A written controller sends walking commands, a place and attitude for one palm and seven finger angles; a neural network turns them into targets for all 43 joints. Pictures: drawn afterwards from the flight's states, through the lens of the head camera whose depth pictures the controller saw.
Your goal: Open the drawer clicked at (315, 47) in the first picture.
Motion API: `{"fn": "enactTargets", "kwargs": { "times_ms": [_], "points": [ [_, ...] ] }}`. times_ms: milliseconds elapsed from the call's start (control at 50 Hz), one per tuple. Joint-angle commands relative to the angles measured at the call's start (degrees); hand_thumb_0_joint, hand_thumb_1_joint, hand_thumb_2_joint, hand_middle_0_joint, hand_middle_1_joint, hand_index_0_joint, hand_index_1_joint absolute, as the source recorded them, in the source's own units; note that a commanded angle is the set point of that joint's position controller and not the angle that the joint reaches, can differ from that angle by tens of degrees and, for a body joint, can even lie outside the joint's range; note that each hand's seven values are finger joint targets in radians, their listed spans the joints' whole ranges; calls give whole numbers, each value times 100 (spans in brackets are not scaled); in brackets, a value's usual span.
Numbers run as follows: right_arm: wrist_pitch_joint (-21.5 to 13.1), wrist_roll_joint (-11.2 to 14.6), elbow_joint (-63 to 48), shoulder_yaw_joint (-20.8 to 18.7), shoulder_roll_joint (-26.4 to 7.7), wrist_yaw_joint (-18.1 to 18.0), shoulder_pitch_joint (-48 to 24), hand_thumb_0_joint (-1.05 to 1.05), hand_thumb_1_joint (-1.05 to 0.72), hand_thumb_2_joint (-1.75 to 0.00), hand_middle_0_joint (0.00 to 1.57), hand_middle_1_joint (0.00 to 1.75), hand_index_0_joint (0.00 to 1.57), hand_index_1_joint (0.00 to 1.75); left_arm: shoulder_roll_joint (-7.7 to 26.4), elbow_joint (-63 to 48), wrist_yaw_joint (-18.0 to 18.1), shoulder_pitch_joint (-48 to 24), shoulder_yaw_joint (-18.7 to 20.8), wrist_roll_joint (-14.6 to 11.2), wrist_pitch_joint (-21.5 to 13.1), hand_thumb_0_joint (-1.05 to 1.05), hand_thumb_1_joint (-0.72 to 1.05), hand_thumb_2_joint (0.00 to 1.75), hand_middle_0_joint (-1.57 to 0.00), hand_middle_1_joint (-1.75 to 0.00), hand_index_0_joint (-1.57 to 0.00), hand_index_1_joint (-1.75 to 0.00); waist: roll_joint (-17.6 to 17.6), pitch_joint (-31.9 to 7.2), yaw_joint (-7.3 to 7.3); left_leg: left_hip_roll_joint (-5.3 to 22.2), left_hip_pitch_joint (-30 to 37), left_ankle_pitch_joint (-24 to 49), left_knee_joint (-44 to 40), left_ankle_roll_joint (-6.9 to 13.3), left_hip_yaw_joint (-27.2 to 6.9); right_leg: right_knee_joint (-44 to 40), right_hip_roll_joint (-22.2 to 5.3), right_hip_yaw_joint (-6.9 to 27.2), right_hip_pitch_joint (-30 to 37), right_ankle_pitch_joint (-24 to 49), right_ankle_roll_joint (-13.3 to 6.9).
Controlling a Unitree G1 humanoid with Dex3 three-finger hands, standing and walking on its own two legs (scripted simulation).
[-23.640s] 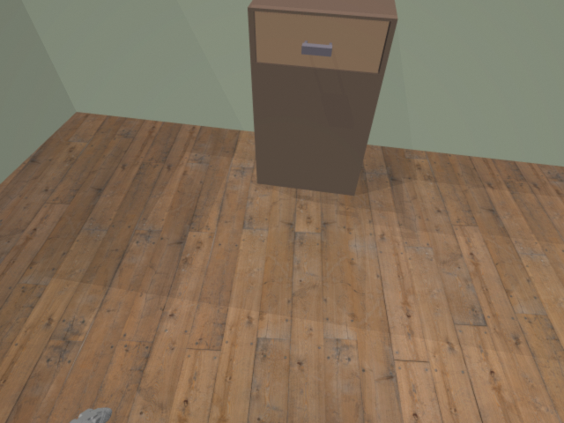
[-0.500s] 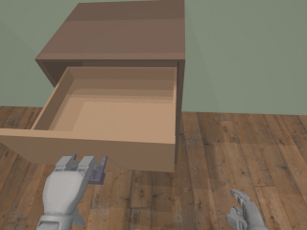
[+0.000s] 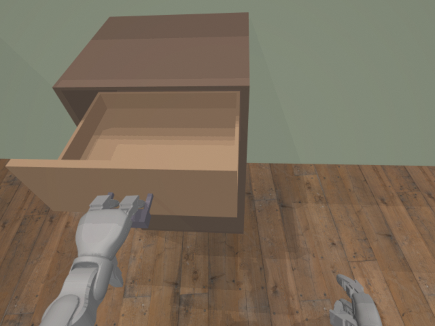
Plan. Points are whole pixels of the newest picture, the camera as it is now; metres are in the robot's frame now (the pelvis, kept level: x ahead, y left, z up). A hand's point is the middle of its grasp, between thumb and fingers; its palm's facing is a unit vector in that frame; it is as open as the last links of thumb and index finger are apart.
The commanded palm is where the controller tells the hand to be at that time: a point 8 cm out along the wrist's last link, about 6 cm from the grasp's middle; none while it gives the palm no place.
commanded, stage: lift the hand off the handle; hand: left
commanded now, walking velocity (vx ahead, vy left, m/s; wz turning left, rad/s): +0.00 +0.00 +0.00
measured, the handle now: (126, 207) +0.33 +0.24 +0.00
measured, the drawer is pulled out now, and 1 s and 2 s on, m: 0.26 0.24 0.24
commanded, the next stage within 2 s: draw the hand back to the body in 1.66 s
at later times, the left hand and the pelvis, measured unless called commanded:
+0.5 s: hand (123, 235) +0.28 +0.23 -0.01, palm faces -0.03 -0.05 -1.00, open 15.4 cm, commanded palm +0.26 +0.23 +0.07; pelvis +0.00 +0.00 +0.00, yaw +1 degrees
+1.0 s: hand (108, 217) +0.28 +0.23 +0.06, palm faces +0.04 -0.08 -1.00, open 15.4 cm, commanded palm +0.25 +0.23 +0.14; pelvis +0.03 +0.01 +0.02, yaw +0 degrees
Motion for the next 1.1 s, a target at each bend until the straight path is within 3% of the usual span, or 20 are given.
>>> {"fn": "enactTargets", "kwargs": {
  "times_ms": [0,40,100,140,220,320,340,380,460,520,540,600,640,720,860,900,1020,1040,1060,1080],
  "points": [
    [-341,-29,-761,-175,-454,6,-641,0,-90,-90,20,30,20,30,644,-693,444,-1293,454,-45,-16,0,-50,30,-15,-30,-15,-30,-527,-978,-97,-314,58,-18,-474,213,144,-964,42,160,483,-414,-18],
    [-340,-27,-707,-200,-499,0,-629,0,-90,-90,20,30,20,30,801,-591,508,-1263,602,-4,51,0,-50,30,-15,-30,-15,-30,-637,-1024,-86,-312,49,6,-471,207,133,-966,69,170,500,-397,-20],
    [-354,-24,-648,-193,-490,-11,-588,0,-90,-90,20,30,20,30,595,-561,576,-1700,303,21,123,0,-50,30,-15,-30,-15,-30,-548,-1027,-190,-309,83,-90,-451,227,131,-935,58,96,334,-482,-12],
    [-350,-19,-590,-204,-525,-38,-547,0,-90,-90,20,30,20,30,782,-474,610,-1804,442,35,196,0,-50,30,-15,-30,-15,-30,-628,-1131,-183,-296,119,-39,-463,229,111,-941,71,107,414,-421,-15],
    [-335,4,-528,-165,-495,-82,-554,0,-90,-90,20,30,20,30,676,-301,597,-2165,248,1,282,0,-50,30,-15,-30,-15,-30,-693,-1052,-260,-309,153,-101,-475,250,101,-970,61,52,344,-450,9],
    [-322,-2,-535,-133,-467,-118,-567,0,-90,-90,20,30,20,30,658,-252,541,-2505,162,14,287,0,-50,30,-15,-30,-15,-30,-484,-1259,-205,-316,272,12,-530,250,91,-945,54,53,482,-311,-10],
    [-322,-20,-536,-140,-488,-127,-553,0,-90,-90,20,30,20,30,875,-229,538,-2491,353,58,277,0,-50,30,-15,-30,-15,-30,-412,-1364,-137,-302,309,110,-546,239,94,-930,70,75,574,-214,-26],
    [-313,-18,-597,-128,-458,-127,-596,0,-90,-90,20,30,20,30,937,-626,545,-2608,387,-5,222,0,-50,30,-15,-30,-15,-30,-355,-1501,-134,-309,422,238,-570,256,100,-941,50,79,754,-54,-19],
    [-351,-28,-685,-128,-414,-114,-695,0,-90,-90,20,30,20,30,946,-1234,548,-2452,445,-109,110,0,-50,30,-15,-30,-15,-30,-99,-1538,-126,-286,723,535,-652,237,71,-965,65,28,880,232,-35],
    [-388,-56,-689,-121,-411,-98,-767,0,-90,-90,20,30,20,30,1063,-1555,579,-2162,638,-169,20,0,-50,30,-15,-30,-15,-30,-129,-1562,-76,-291,811,739,-693,235,85,-985,68,44,1045,470,-33],
    [-384,-56,-704,-118,-419,-96,-792,0,-90,-90,20,30,20,30,1203,-1570,576,-1974,785,-146,44,0,-50,30,-15,-30,-15,-30,-108,-1528,-23,-278,820,795,-735,219,74,-997,89,41,1090,481,-48],
    [-385,-40,-697,-125,-410,-30,-852,0,-90,-90,20,30,20,30,977,-1765,530,-1850,586,-187,127,0,-50,30,-15,-30,-15,-30,-71,-1380,-65,-256,962,918,-822,208,79,-1052,92,-8,1103,627,-45],
    [-377,-36,-710,-124,-425,-30,-912,0,-90,-90,20,30,20,30,1189,-1898,468,-1674,777,-205,205,0,-50,30,-15,-30,-15,-30,-86,-1444,1,-247,1065,1062,-886,213,87,-1105,100,14,1289,762,-46],
    [-355,-26,-739,-100,-398,6,-1003,0,-90,-90,20,30,20,30,1046,-2305,297,-1452,634,-293,271,0,-50,30,-15,-30,-15,-30,-37,-1363,9,-239,1245,1366,-1006,204,88,-1152,85,-29,1466,1094,-40],
    [-312,-37,-789,-44,-375,58,-1108,0,-90,-90,20,30,20,30,1147,-2920,-56,-1355,625,-354,310,0,-50,30,-15,-30,-15,-30,72,-1288,53,-223,1601,1680,-1204,196,80,-1319,75,-34,1742,1332,-28],
    [-300,-51,-792,-57,-359,71,-1112,0,-90,-90,20,30,20,30,1248,-3020,-124,-1068,794,-389,296,0,-50,30,-15,-30,-15,-30,-72,-1326,130,-218,1655,1869,-1237,200,79,-1338,87,-39,1891,1539,-28],
    [-176,-36,-818,3,-368,171,-1226,0,-90,-90,20,30,20,30,1177,-3379,-466,-717,714,-480,439,0,-50,30,-15,-30,-15,-30,-195,-1136,154,-212,1804,2134,-1412,193,79,-1516,64,-26,2153,1921,-4],
    [-145,-11,-827,3,-386,189,-1292,0,-90,-90,20,30,20,30,1333,-3390,-537,-614,867,-492,508,0,-50,30,-15,-30,-15,-30,-76,-1100,186,-202,1839,2202,-1439,174,98,-1565,64,41,2244,1994,-27],
    [-121,-32,-851,58,-356,232,-1293,0,-90,-90,20,30,20,30,1082,-3403,-632,-541,601,-477,578,0,-50,30,-15,-30,-15,-30,-123,-1071,189,-211,1823,2207,-1466,193,102,-1556,28,-14,2258,1974,-2],
    [-57,9,-799,33,-361,244,-1312,0,-90,-90,20,30,20,30,1155,-3295,-736,-407,668,-537,670,0,-50,30,-15,-30,-15,-30,-205,-883,186,-209,1799,2166,-1550,177,110,-1647,58,-21,2291,1964,-7]
  ]
}}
